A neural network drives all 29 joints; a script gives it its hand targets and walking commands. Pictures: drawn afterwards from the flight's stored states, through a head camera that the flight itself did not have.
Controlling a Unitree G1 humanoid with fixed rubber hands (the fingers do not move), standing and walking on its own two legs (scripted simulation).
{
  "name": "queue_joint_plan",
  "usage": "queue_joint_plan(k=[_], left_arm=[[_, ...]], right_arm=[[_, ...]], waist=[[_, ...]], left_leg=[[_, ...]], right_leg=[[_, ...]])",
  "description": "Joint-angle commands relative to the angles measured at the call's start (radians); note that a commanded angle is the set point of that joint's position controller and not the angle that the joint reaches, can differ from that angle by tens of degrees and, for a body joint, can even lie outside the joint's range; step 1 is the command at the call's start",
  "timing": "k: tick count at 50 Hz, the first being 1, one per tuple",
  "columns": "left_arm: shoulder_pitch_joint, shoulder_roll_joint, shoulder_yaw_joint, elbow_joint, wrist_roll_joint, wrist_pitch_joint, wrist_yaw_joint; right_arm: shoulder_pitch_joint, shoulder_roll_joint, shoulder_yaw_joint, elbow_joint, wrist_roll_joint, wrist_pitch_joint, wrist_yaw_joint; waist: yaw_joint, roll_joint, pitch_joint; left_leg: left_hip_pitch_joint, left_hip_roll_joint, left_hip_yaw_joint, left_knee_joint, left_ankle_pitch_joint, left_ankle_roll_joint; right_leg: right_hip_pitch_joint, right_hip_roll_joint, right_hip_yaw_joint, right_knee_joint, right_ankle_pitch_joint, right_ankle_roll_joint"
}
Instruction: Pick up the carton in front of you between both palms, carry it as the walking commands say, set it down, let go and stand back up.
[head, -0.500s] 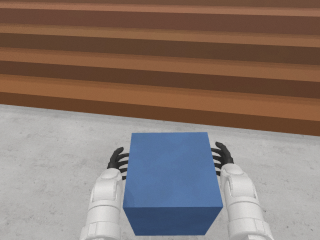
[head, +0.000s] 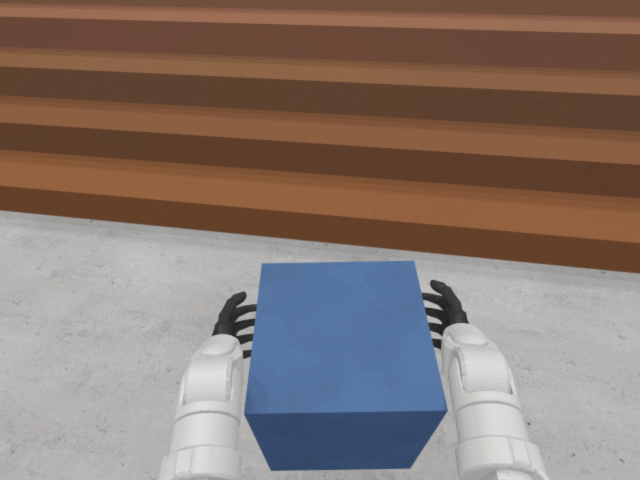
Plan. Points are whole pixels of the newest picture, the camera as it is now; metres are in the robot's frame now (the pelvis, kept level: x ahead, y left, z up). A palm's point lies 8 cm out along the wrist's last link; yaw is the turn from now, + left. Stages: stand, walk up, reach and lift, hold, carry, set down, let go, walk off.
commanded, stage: reach and lift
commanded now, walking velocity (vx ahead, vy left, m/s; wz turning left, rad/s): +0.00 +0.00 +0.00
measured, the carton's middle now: (339, 370) +0.28 +0.00 -0.04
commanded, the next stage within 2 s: hold in 0.30 s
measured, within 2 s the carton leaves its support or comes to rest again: neither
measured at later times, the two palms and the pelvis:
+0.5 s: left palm (223, 338) +0.28 +0.15 +0.05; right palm (460, 329) +0.28 -0.15 +0.06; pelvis +0.00 +0.00 +0.00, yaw +0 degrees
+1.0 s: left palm (224, 335) +0.28 +0.15 +0.05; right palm (462, 328) +0.28 -0.15 +0.06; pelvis +0.00 +0.00 +0.00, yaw +0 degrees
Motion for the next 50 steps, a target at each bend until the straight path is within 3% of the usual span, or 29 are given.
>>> queue_joint_plan(k=[1,5,7,9,10,11,12,14,15,16,17,18,19,22,24,27,28,32,33,34,35,36,37,42,43,44,45,48,50], left_arm=[[-0.531,-0.934,-0.587,-0.125,-0.269,-0.038,-0.240],[-0.489,-0.912,-0.548,-0.051,-0.257,-0.012,-0.241],[-0.489,-0.915,-0.569,-0.089,-0.253,-0.014,-0.242],[-0.543,-0.925,-0.581,-0.115,-0.277,-0.015,-0.242],[-0.521,-0.929,-0.567,-0.086,-0.264,-0.014,-0.239],[-0.536,-0.923,-0.586,-0.131,-0.274,-0.013,-0.243],[-0.516,-0.923,-0.582,-0.120,-0.272,-0.008,-0.242],[-0.520,-0.917,-0.584,-0.150,-0.268,0.004,-0.241],[-0.523,-0.921,-0.571,-0.118,-0.269,0.012,-0.242],[-0.501,-0.926,-0.616,-0.174,-0.286,0.014,-0.237],[-0.529,-0.936,-0.604,-0.142,-0.298,0.022,-0.240],[-0.494,-0.923,-0.604,-0.166,-0.285,0.026,-0.238],[-0.511,-0.924,-0.625,-0.202,-0.306,0.035,-0.235],[-0.492,-0.896,-0.597,-0.181,-0.280,0.066,-0.239],[-0.479,-0.858,-0.564,-0.156,-0.259,0.073,-0.239],[-0.560,-0.898,-0.566,-0.131,-0.279,0.066,-0.251],[-0.577,-0.896,-0.590,-0.173,-0.280,0.060,-0.252],[-0.597,-0.927,-0.587,-0.145,-0.286,0.058,-0.261],[-0.622,-0.903,-0.578,-0.149,-0.279,0.057,-0.262],[-0.637,-0.890,-0.584,-0.141,-0.271,0.058,-0.266],[-0.615,-0.879,-0.555,-0.121,-0.255,0.064,-0.263],[-0.614,-0.890,-0.557,-0.091,-0.266,0.064,-0.258],[-0.623,-0.886,-0.552,-0.120,-0.270,0.061,-0.259],[-0.617,-0.908,-0.595,-0.163,-0.280,0.057,-0.255],[-0.589,-0.899,-0.575,-0.161,-0.277,0.058,-0.250],[-0.579,-0.916,-0.562,-0.129,-0.267,0.064,-0.243],[-0.555,-0.876,-0.541,-0.133,-0.244,0.063,-0.244],[-0.554,-0.877,-0.554,-0.134,-0.270,0.062,-0.248],[-0.526,-0.893,-0.578,-0.163,-0.287,0.067,-0.248]], right_arm=[[-0.403,0.983,0.592,-0.045,0.256,-0.004,0.246],[-0.345,0.928,0.537,0.001,0.223,0.024,0.234],[-0.388,0.965,0.567,-0.035,0.246,0.018,0.240],[-0.401,0.945,0.561,-0.046,0.244,0.018,0.248],[-0.416,0.948,0.572,-0.044,0.249,0.021,0.248],[-0.398,0.976,0.588,-0.060,0.263,0.026,0.243],[-0.396,0.965,0.588,-0.049,0.265,0.029,0.244],[-0.384,0.963,0.569,-0.050,0.256,0.039,0.243],[-0.376,0.919,0.552,-0.040,0.240,0.045,0.244],[-0.380,0.945,0.590,-0.085,0.265,0.044,0.247],[-0.398,0.936,0.591,-0.107,0.264,0.051,0.247],[-0.377,0.939,0.608,-0.096,0.270,0.065,0.245],[-0.389,0.946,0.611,-0.122,0.280,0.072,0.244],[-0.393,0.952,0.617,-0.137,0.283,0.095,0.238],[-0.384,0.933,0.581,-0.097,0.271,0.110,0.236],[-0.443,0.919,0.569,-0.098,0.256,0.099,0.236],[-0.443,0.942,0.564,-0.069,0.257,0.097,0.243],[-0.486,0.945,0.575,-0.107,0.262,0.095,0.242],[-0.475,0.964,0.557,-0.044,0.255,0.105,0.240],[-0.495,0.976,0.555,-0.070,0.259,0.094,0.240],[-0.462,0.952,0.520,-0.014,0.240,0.104,0.244],[-0.466,0.947,0.524,-0.012,0.236,0.105,0.245],[-0.444,0.950,0.514,-0.018,0.223,0.100,0.248],[-0.468,0.974,0.562,-0.066,0.269,0.100,0.243],[-0.456,0.976,0.582,-0.070,0.277,0.095,0.246],[-0.458,0.936,0.556,-0.074,0.261,0.096,0.244],[-0.459,0.947,0.560,-0.065,0.253,0.103,0.242],[-0.431,0.946,0.563,-0.075,0.255,0.104,0.240],[-0.441,0.947,0.588,-0.123,0.272,0.106,0.238]], waist=[[0.007,0.004,-0.290],[-0.017,0.004,-0.206],[0.009,0.004,-0.202],[-0.003,-0.004,-0.234],[0.016,0.004,-0.209],[-0.003,0.007,-0.237],[0.013,0.015,-0.250],[0.007,-0.006,-0.229],[-0.021,0.031,-0.212],[0.009,-0.001,-0.219],[-0.011,0.022,-0.248],[0.020,0.014,-0.230],[-0.004,-0.004,-0.235],[0.021,0.011,-0.196],[0.025,0.002,-0.153],[-0.001,-0.001,-0.158],[0.024,-0.003,-0.151],[-0.002,0.018,-0.184],[0.014,-0.007,-0.166],[-0.007,-0.002,-0.172],[0.008,0.019,-0.163],[-0.012,0.005,-0.141],[-0.007,-0.008,-0.131],[0.003,0.022,-0.219],[0.030,0.010,-0.223],[-0.004,0.040,-0.195],[0.033,0.008,-0.183],[0.013,-0.025,-0.176],[0.015,0.000,-0.198]], left_leg=[[0.098,-0.067,0.075,-0.055,0.265,-0.013],[0.072,-0.063,0.078,-0.075,0.208,-0.010],[0.068,-0.064,0.074,-0.081,0.177,-0.005],[0.066,-0.065,0.080,-0.080,0.188,-0.010],[0.068,-0.063,0.069,-0.088,0.188,-0.003],[0.089,-0.062,0.076,-0.075,0.221,-0.006],[0.108,-0.063,0.077,-0.077,0.237,-0.006],[0.098,-0.062,0.077,-0.068,0.231,-0.008],[0.084,-0.064,0.078,-0.085,0.222,-0.015],[0.101,-0.060,0.066,-0.089,0.248,-0.015],[0.125,-0.060,0.072,-0.090,0.244,-0.012],[0.100,-0.067,0.073,-0.091,0.228,-0.012],[0.124,-0.058,0.073,-0.091,0.234,-0.008],[0.108,-0.061,0.075,-0.107,0.186,-0.004],[0.079,-0.058,0.082,-0.115,0.175,-0.003],[0.088,-0.062,0.083,-0.108,0.099,-0.006],[0.080,-0.054,0.081,-0.111,0.085,0.002],[0.074,-0.055,0.083,-0.108,0.061,0.003],[0.075,-0.049,0.077,-0.101,0.051,0.007],[0.073,-0.057,0.092,-0.105,0.040,0.006],[0.068,-0.050,0.090,-0.110,0.036,0.001],[0.071,-0.045,0.087,-0.113,0.026,0.001],[0.060,-0.048,0.081,-0.117,0.021,0.000],[0.093,-0.050,0.085,-0.094,0.135,-0.003],[0.089,-0.052,0.080,-0.091,0.152,-0.001],[0.092,-0.057,0.085,-0.092,0.158,-0.008],[0.083,-0.052,0.081,-0.110,0.152,0.001],[0.084,-0.055,0.081,-0.104,0.166,0.001],[0.102,-0.057,0.082,-0.107,0.201,-0.004]], right_leg=[[0.095,0.065,-0.078,-0.048,0.291,0.010],[0.087,0.063,-0.070,-0.074,0.239,0.007],[0.077,0.062,-0.074,-0.061,0.210,0.012],[0.100,0.068,-0.079,-0.069,0.222,0.008],[0.091,0.065,-0.074,-0.061,0.229,0.011],[0.091,0.060,-0.072,-0.072,0.251,0.011],[0.086,0.060,-0.070,-0.064,0.268,0.015],[0.092,0.064,-0.068,-0.068,0.249,0.013],[0.077,0.067,-0.073,-0.078,0.241,0.004],[0.080,0.066,-0.077,-0.077,0.244,0.010],[0.091,0.073,-0.075,-0.083,0.247,0.006],[0.116,0.072,-0.077,-0.076,0.247,0.010],[0.104,0.064,-0.068,-0.079,0.260,0.013],[0.119,0.061,-0.062,-0.092,0.224,0.014],[0.101,0.056,-0.065,-0.103,0.219,0.016],[0.096,0.055,-0.073,-0.107,0.124,0.003],[0.097,0.054,-0.078,-0.102,0.106,0.004],[0.088,0.058,-0.075,-0.088,0.098,0.004],[0.076,0.051,-0.071,-0.092,0.068,0.002],[0.063,0.056,-0.073,-0.091,0.079,0.009],[0.084,0.050,-0.072,-0.096,0.058,0.004],[0.069,0.055,-0.079,-0.091,0.056,0.002],[0.065,0.056,-0.081,-0.102,0.046,-0.003],[0.131,0.052,-0.073,-0.084,0.167,0.007],[0.138,0.052,-0.068,-0.084,0.175,0.005],[0.109,0.052,-0.065,-0.088,0.190,0.003],[0.098,0.061,-0.080,-0.085,0.172,0.015],[0.116,0.059,-0.072,-0.099,0.187,0.012],[0.120,0.059,-0.072,-0.101,0.222,0.016]])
